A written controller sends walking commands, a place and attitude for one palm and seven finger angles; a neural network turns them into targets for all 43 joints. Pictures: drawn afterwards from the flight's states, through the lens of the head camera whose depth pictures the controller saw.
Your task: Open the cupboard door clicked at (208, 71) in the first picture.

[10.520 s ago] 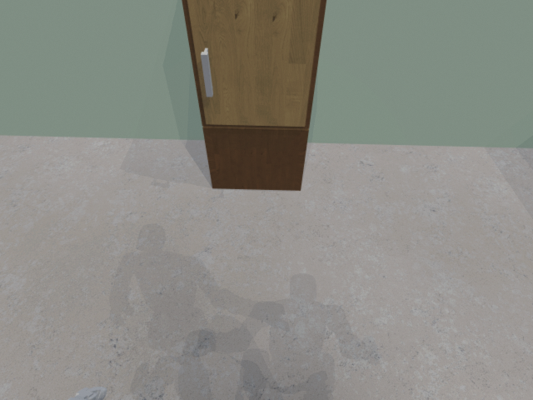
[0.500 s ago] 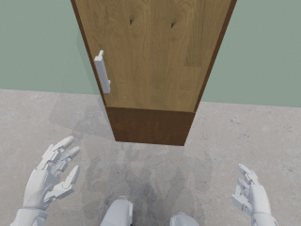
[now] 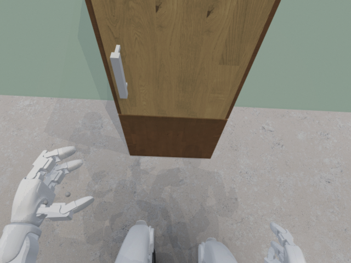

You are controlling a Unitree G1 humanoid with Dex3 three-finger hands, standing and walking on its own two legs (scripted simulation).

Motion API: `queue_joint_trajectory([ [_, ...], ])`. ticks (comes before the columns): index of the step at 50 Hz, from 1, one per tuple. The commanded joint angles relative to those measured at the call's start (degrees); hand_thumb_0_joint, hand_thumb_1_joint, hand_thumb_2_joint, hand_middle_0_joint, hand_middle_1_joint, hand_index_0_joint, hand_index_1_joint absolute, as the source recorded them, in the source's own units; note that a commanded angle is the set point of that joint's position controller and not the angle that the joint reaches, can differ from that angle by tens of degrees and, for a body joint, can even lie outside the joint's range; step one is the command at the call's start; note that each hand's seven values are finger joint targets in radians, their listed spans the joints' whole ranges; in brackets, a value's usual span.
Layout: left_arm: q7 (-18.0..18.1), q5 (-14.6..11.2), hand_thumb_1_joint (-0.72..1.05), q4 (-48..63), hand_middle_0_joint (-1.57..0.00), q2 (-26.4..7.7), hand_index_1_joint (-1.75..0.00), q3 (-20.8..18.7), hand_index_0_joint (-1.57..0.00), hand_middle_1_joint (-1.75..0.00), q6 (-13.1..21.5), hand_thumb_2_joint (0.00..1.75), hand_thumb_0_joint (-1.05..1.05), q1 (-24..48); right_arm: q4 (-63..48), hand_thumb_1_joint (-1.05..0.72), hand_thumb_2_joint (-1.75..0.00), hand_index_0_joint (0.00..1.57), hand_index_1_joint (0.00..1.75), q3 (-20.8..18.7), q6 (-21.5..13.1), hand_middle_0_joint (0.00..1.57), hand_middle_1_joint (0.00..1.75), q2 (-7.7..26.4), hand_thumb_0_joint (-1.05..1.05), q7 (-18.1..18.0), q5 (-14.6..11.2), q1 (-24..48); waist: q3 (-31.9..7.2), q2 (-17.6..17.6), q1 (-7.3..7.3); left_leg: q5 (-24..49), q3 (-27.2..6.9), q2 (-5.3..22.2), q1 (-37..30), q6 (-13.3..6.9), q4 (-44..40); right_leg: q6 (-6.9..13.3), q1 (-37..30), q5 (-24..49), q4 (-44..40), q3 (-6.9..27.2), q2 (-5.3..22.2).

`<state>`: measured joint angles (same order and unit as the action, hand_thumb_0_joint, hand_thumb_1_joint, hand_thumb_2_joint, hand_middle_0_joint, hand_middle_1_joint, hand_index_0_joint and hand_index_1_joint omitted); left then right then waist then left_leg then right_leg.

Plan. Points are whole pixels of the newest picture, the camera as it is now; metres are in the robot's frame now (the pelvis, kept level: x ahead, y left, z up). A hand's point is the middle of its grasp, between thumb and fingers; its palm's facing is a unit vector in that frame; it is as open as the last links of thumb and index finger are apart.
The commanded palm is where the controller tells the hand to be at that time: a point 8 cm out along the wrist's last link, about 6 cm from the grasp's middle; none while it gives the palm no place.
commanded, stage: raise the hand with hooked fingers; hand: left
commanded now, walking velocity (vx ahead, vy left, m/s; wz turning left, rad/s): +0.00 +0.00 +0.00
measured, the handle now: (121, 73) +0.62 +0.20 +0.01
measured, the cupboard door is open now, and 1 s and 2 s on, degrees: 0 0 0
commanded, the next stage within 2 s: move the hooked fingers beside the handle in 1.22 s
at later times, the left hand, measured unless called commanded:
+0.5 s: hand (49, 186) +0.26 +0.27 +0.03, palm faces +0.03 -1.00 -0.06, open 13.8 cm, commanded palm +0.24 +0.32 +0.04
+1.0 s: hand (58, 174) +0.29 +0.27 +0.03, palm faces +0.01 -1.00 -0.06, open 14.0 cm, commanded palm +0.26 +0.32 +0.04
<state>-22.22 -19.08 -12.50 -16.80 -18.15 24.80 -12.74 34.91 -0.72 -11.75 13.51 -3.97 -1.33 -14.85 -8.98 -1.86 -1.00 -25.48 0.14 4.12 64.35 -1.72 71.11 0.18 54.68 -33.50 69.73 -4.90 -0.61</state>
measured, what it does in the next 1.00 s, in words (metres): stands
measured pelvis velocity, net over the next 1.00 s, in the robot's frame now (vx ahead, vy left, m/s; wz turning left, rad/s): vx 0.00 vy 0.00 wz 0.00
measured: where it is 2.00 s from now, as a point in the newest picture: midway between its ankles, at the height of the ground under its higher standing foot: outside the picture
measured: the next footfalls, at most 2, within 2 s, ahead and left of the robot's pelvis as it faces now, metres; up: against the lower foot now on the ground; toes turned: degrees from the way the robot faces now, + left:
none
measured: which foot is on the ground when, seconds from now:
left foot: down 0.00-1.00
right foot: down 0.00-1.00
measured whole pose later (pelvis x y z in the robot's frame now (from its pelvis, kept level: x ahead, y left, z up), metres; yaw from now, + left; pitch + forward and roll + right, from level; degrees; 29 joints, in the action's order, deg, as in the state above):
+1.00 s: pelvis +0.00 +0.00 -0.01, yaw +0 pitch +20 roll -4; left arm -29.2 -20.7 -21.8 -22.6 -24.4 22.8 -2.2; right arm 32.1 0.4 -10.1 16.1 -3.9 -2.0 -15.1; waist -9.3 -2.0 -1.2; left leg -26.4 -0.7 4.3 66.6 -1.3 72.8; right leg 0.6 56.7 -34.5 71.2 -5.4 -1.0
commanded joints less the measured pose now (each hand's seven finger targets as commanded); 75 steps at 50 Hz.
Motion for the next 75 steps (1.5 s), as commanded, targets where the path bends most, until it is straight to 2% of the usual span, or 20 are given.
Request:
queue_joint_trajectory([
  [1, 0.3, -0.7, -0.15, 11.9, -0.27, -9.0, -0.98, -3.4, -0.27, -0.98, 4.8, 0.45, 0.0, 3.3, -9.4, -0.9, -0.9, 0.2, 0.3, -3.4, -3.5, 0.2, 0.3, 9.3, 0.0, -0.2, 0.0, 2.9, -14.8, -4.0, 1.16, 3.6, -4.9, -1.7, -21.9, 0.4, -12.2, 1.3, 2.1, 5.8, -9.4, 0.6, -1.6],
  [8, 1.2, -0.5, -0.31, 13.2, -0.29, -10.7, -1.08, -4.7, -0.29, -1.08, 4.1, 0.38, 0.0, 4.9, -10.0, -0.9, -0.9, 0.2, 0.3, -3.2, -2.7, 0.2, 0.3, 10.2, 0.0, -0.1, 0.1, 2.2, -15.3, -5.3, 0.84, 1.5, -7.1, -1.3, -25.2, 1.2, -14.3, 1.5, 3.8, 6.0, -8.8, -0.6, -1.6],
  [11, 1.1, -0.1, -0.38, 14.0, -0.29, -11.1, -1.12, -4.4, -0.29, -1.12, 3.6, 0.35, 0.0, 5.9, -10.6, -0.9, -0.9, 0.2, 0.3, -3.0, -2.3, 0.2, 0.3, 10.4, 0.0, 0.2, 0.2, 2.1, -16.1, -8.1, 1.12, 2.2, -8.2, -1.0, -27.9, 2.0, -15.2, 1.7, 4.6, 6.4, -8.2, -0.9, -1.7],
  [15, 0.3, 0.0, -0.48, 10.5, -0.3, -11.8, -1.18, -4.9, -0.3, -1.18, 2.1, 0.31, 0.0, 8.2, -11.1, -0.9, -0.9, 0.2, 0.3, -2.6, -1.5, 0.2, 0.3, 10.8, 0.0, 0.0, 0.2, 1.5, -14.1, -5.5, 0.37, -0.2, -8.6, -1.2, -25.9, 1.9, -15.4, 1.5, 5.2, 5.5, -8.6, -1.1, -2.0],
  [18, -1.0, -0.6, -0.5, 8.8, -0.3, -12.9, -1.2, -5.8, -0.3, -1.2, 1.6, 0.3, 0.0, 10.9, -11.2, -0.9, -0.9, 0.2, 0.3, -2.4, -1.3, 0.2, 0.3, 10.9, 0.0, -0.3, 0.0, 1.5, -13.8, -5.1, 0.13, -1.9, -8.0, -1.5, -24.6, 1.6, -14.9, 1.5, 4.6, 4.8, -9.2, -0.8, -2.0],
  [24, -3.5, -1.2, -0.5, 7.4, -0.3, -16.0, -1.2, -8.1, -0.3, -1.2, 1.7, 0.3, 0.0, 14.2, -11.1, -0.9, -0.9, 0.2, 0.3, -2.2, -1.6, 0.2, 0.3, 11.0, 0.0, -0.7, 0.1, 1.0, -16.2, -6.8, 0.58, 2.1, -7.2, -1.7, -25.4, 1.3, -13.0, 1.9, 4.1, 6.3, -9.0, -0.1, -2.1],
  [36, -6.9, -3.3, -0.5, 1.5, -0.3, -20.2, -1.2, -12.2, -0.3, -1.2, 1.3, 0.3, 0.0, 18.5, -9.9, -0.9, -0.9, 0.2, 0.3, -2.3, -1.6, 0.2, 0.3, 11.5, 0.0, -0.9, -0.4, 0.0, -17.8, -5.1, 0.61, 6.6, -4.4, -2.0, -21.8, 0.4, -9.5, 1.6, 2.0, 7.9, -9.6, 1.4, -1.9],
  [40, -7.8, -4.1, -0.5, 1.3, -0.3, -19.1, -1.2, -11.5, -0.3, -1.2, 1.3, 0.3, 0.0, 16.2, -10.2, -0.9, -0.9, 0.2, 0.3, -2.6, -1.9, 0.2, 0.3, 11.4, 0.0, -0.6, -0.7, -0.4, -19.3, -4.3, 1.02, 9.4, -3.5, -2.1, -21.1, -0.1, -8.2, 1.5, -0.1, 10.1, -9.8, 2.2, -1.9],
  [42, -7.7, -4.0, -0.5, 0.4, -0.3, -19.1, -1.2, -11.6, -0.3, -1.2, 1.0, 0.3, 0.0, 16.0, -10.1, -0.9, -0.9, 0.2, 0.3, -2.6, -1.6, 0.2, 0.3, 11.4, 0.0, -0.5, -0.7, -0.5, -17.9, -3.0, 0.72, 8.3, -3.3, -2.1, -19.6, -0.1, -8.0, 1.2, 0.3, 9.2, -10.1, 2.4, -1.9],
  [44, -7.4, -4.0, -0.5, 0.5, -0.3, -19.7, -1.2, -12.1, -0.3, -1.2, 1.2, 0.3, 0.0, 16.8, -10.1, -0.9, -0.9, 0.2, 0.3, -2.6, -1.6, 0.2, 0.3, 11.4, 0.0, -0.5, -0.7, -0.6, -16.8, -3.0, 0.62, 8.1, -3.2, -2.1, -18.6, -0.2, -7.7, 1.4, 0.4, 9.1, -9.9, 2.6, -2.0],
  [48, -6.1, -3.6, -0.5, 3.2, -0.3, -20.2, -1.2, -12.6, -0.3, -1.2, 2.3, 0.3, 0.0, 17.3, -10.2, -0.9, -0.9, 0.2, 0.3, -2.7, -1.5, 0.2, 0.3, 11.1, 0.0, -0.4, -0.6, -0.2, -18.3, -5.7, 1.04, 8.8, -3.3, -2.0, -20.9, 0.1, -8.3, 1.4, 0.8, 9.5, -9.4, 2.3, -1.8],
  [50, -5.9, -3.5, -0.5, 2.1, -0.3, -20.5, -1.2, -13.0, -0.3, -1.2, 2.3, 0.3, 0.0, 16.7, -10.1, -0.9, -0.9, 0.2, 0.3, -2.6, -1.3, 0.2, 0.3, 11.1, 0.0, -0.5, -0.6, -0.5, -18.5, -3.9, 0.92, 9.2, -2.9, -2.0, -19.9, -0.1, -7.8, 1.3, 0.0, 10.1, -9.5, 2.7, -2.0],
  [52, -6.0, -3.4, -0.5, 2.4, -0.3, -19.8, -1.2, -12.3, -0.3, -1.2, 2.4, 0.3, 0.0, 17.1, -10.1, -0.9, -0.9, 0.2, 0.3, -2.7, -1.2, 0.2, 0.3, 11.1, 0.0, -0.4, -0.6, -0.2, -18.2, -5.1, 0.76, 8.9, -3.1, -2.0, -20.4, -0.1, -8.0, 1.2, 0.8, 9.9, -9.5, 2.6, -1.9],
  [57, -7.0, -4.1, -0.5, 0.3, -0.3, -19.0, -1.2, -11.8, -0.3, -1.2, 1.8, 0.3, 0.0, 17.7, -10.0, -0.9, -0.9, 0.2, 0.3, -2.5, -0.9, 0.2, 0.3, 11.1, 0.0, -0.7, -0.8, -0.2, -17.6, -2.5, 0.2, 7.5, -2.5, -2.2, -18.0, -0.3, -7.0, 0.9, -0.3, 9.0, -10.3, 3.6, -1.8],
  [61, -7.1, -3.7, -0.5, 1.3, -0.3, -19.5, -1.2, -11.8, -0.3, -1.2, 2.1, 0.3, 0.0, 18.1, -10.1, -0.9, -0.9, 0.2, 0.3, -2.5, -0.9, 0.2, 0.3, 11.1, 0.0, -0.7, -0.7, -0.1, -18.5, -4.4, 0.59, 9.8, -2.8, -2.1, -20.1, -0.2, -7.2, 1.3, 0.0, 11.3, -9.4, 2.9, -1.9],
  [66, -7.1, -3.8, -0.5, 1.0, -0.3, -19.0, -1.2, -11.6, -0.3, -1.2, 2.0, 0.3, 0.0, 18.2, -10.1, -0.9, -0.9, 0.2, 0.3, -2.4, -0.7, 0.2, 0.3, 11.0, 0.0, -0.7, -0.7, 0.0, -17.9, -4.0, 0.34, 9.3, -2.9, -2.1, -19.9, -0.2, -7.2, 1.1, 0.6, 10.9, -9.6, 2.8, -1.9],
  [69, -6.9, -3.3, -0.5, -2.6, -0.3, -21.2, -1.2, -12.5, -0.3, -1.2, 2.3, 0.3, 0.0, 26.6, -8.6, -0.9, -0.9, 0.2, 0.3, -2.1, -0.5, 0.2, 0.3, 11.4, 0.0, -1.4, -0.6, -0.4, -15.7, -2.2, -1.28, 6.0, -3.0, -1.9, -16.8, -0.4, -5.7, 1.1, 2.8, 7.7, -9.3, 3.4, -2.1],
  [70, -7.1, -2.9, -0.5, -4.1, -0.3, -21.1, -1.2, -12.4, -0.3, -1.2, 2.3, 0.3, 0.0, 27.9, -8.5, -0.9, -0.9, 0.2, 0.3, -2.1, -0.4, 0.2, 0.3, 11.5, 0.0, -1.5, -0.6, -0.2, -16.0, -3.2, -1.1, 5.4, -2.9, -1.9, -16.6, -0.3, -5.7, 1.2, 3.2, 7.0, -9.2, 3.5, -2.0],
  [74, -8.2, -1.9, -0.5, -4.6, -0.3, -20.9, -1.2, -9.6, -0.3, -1.2, 2.4, 0.3, 0.0, 34.6, -8.0, -0.9, -0.9, 0.2, 0.3, -2.0, -0.7, 0.2, 0.3, 11.8, 0.0, -1.7, -0.5, -0.7, -19.6, -6.9, -1.28, 6.8, -3.6, -1.8, -20.5, -0.1, -5.9, 1.8, 4.6, 8.1, -8.3, 2.9, -2.0],
  [75, -8.2, -1.4, -0.5, -5.8, -0.3, -21.9, -1.2, -10.5, -0.3, -1.2, 1.9, 0.3, 0.0, 35.0, -7.6, -0.9, -0.9, 0.2, 0.3, -2.1, -0.6, 0.2, 0.3, 12.1, 0.0, -1.7, -0.5, -1.0, -20.8, -6.6, -0.99, 8.0, -4.0, -1.6, -22.1, 0.1, -6.2, 1.8, 5.0, 8.9, -8.1, 2.4, -1.9],
])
